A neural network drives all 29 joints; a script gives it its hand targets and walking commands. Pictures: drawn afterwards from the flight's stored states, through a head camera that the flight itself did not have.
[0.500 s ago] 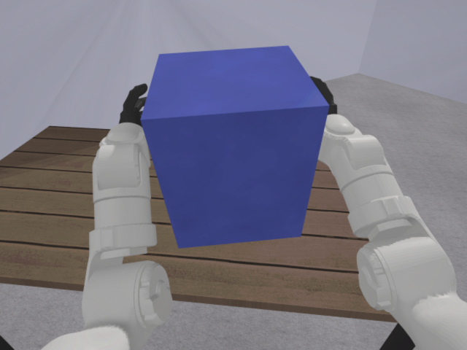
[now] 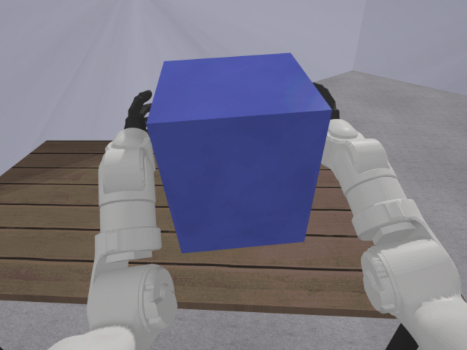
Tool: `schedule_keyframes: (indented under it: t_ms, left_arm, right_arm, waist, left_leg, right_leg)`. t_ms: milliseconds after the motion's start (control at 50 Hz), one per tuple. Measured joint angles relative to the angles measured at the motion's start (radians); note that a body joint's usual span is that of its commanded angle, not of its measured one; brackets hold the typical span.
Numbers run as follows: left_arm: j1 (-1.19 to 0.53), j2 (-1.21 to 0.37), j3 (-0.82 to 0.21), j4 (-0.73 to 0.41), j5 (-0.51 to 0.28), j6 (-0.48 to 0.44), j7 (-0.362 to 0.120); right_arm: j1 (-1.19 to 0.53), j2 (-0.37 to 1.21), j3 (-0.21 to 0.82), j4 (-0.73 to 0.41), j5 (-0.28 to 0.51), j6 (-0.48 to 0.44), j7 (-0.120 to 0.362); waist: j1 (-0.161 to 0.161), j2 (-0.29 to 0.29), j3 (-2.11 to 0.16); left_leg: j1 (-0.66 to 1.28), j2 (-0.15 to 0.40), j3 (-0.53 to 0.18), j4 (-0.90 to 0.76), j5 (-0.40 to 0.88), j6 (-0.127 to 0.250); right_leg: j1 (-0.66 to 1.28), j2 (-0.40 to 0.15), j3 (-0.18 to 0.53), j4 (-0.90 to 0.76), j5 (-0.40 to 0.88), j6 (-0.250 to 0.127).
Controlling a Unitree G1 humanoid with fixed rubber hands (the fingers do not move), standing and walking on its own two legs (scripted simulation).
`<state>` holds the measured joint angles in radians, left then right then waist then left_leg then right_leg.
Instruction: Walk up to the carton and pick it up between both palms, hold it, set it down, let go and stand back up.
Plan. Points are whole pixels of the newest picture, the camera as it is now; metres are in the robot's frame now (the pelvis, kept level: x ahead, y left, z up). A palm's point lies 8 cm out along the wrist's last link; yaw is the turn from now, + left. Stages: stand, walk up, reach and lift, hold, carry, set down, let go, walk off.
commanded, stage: hold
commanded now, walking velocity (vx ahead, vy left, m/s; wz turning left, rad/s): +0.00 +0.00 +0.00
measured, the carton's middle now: (235, 153) +0.37 -0.01 +0.24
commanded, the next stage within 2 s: set down in 0.74 s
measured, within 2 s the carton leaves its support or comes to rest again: neither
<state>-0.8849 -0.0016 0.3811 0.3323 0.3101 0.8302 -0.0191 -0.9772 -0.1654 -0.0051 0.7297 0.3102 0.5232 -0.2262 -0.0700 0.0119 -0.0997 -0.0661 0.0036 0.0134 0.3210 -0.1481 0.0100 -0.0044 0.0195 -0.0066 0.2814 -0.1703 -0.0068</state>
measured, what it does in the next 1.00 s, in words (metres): stands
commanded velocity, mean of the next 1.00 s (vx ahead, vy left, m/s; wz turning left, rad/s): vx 0.00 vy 0.00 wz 0.00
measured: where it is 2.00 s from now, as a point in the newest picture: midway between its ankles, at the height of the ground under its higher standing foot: outside the picture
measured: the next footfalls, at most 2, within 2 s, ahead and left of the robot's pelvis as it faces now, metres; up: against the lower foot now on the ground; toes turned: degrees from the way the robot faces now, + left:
none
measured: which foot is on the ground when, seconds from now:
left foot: down 0.00-1.00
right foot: down 0.00-1.00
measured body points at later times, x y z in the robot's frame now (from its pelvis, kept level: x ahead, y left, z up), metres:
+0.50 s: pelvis +0.00 -0.01 +0.00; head -0.09 +0.01 +0.44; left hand +0.38 +0.15 +0.27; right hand +0.38 -0.16 +0.27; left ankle +0.03 +0.11 -0.75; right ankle +0.00 -0.11 -0.75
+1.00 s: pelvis +0.00 -0.01 +0.00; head -0.10 +0.03 +0.44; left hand +0.37 +0.17 +0.27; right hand +0.38 -0.13 +0.30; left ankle +0.03 +0.11 -0.75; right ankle +0.00 -0.11 -0.75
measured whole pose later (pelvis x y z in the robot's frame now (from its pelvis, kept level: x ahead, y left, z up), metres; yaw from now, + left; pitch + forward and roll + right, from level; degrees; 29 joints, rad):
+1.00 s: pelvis +0.00 -0.01 +0.00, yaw +2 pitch -10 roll +0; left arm -0.82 0.01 0.42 0.25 0.35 0.78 -0.11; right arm -0.97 -0.07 -0.09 0.69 0.21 0.50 -0.23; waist -0.10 -0.08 -0.07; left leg 0.00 0.00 -0.03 0.31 -0.14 0.00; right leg 0.07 0.02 -0.04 0.28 -0.18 -0.02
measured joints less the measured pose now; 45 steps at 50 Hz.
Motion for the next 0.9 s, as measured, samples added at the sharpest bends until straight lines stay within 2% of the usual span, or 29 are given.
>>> schedule_keyframes:
  t_ms: [160, 320, 460, 680, 800, 900]
  left_arm:
    - [0.059, 0.014, -0.001, -0.067, -0.008, 0.024, -0.034]
    - [0.11, 0.025, -0.03, -0.113, -0.024, 0.021, -0.036]
    - [0.055, 0.027, -0.036, -0.062, -0.016, 0.01, -0.02]
    - [0.05, -0.003, -0.003, -0.052, -0.002, 0.01, -0.019]
    - [0.038, 0.008, 0.01, -0.034, -0.005, 0.012, -0.025]
    - [0.078, 0.028, -0.006, -0.13, -0.016, 0.009, -0.045]
  right_arm:
    - [0.031, 0.009, 0.055, -0.053, 0.023, 0.025, -0.033]
    - [0.035, 0.049, -0.017, -0.073, 0.007, 0.036, -0.036]
    - [0.004, 0.041, -0.053, -0.037, -0.008, 0.023, -0.016]
    - [0.049, 0.007, 0.033, -0.055, 0.019, 0.011, -0.022]
    - [0.031, 0.017, 0.026, -0.036, 0.007, 0.019, -0.026]
    - [0.025, 0.036, 0.027, -0.092, -0.011, 0.01, -0.031]
  waist:
    - [0.011, -0.03, 0.011]
    - [-0.017, -0.066, -0.004]
    - [-0.031, -0.044, -0.004]
    - [-0.004, 0.004, -0.003]
    - [0.017, -0.021, -0.008]
    - [-0.007, -0.059, 0.018]
  left_leg:
    - [0.027, 0.007, -0.014, -0.003, -0.003, -0.012]
    - [-0.007, 0.008, -0.036, 0.017, -0.003, -0.021]
    - [-0.024, 0.004, -0.029, 0.016, 0.003, -0.015]
    - [0.009, 0.002, -0.005, 0.003, -0.001, -0.004]
    - [0.013, 0.004, -0.007, 0.001, -0.001, -0.006]
    - [0.042, 0.0, -0.027, -0.01, 0.006, -0.012]
  right_leg:
    - [0.035, 0.008, -0.014, -0.012, -0.002, -0.009]
    - [0.01, 0.01, -0.036, 0.005, -0.008, -0.017]
    - [-0.012, 0.006, -0.029, 0.009, -0.003, -0.012]
    - [0.013, 0.002, -0.005, -0.002, 0.0, -0.002]
    - [0.013, 0.004, -0.006, 0.006, -0.006, -0.006]
    - [0.051, 0.002, -0.026, -0.01, -0.004, -0.01]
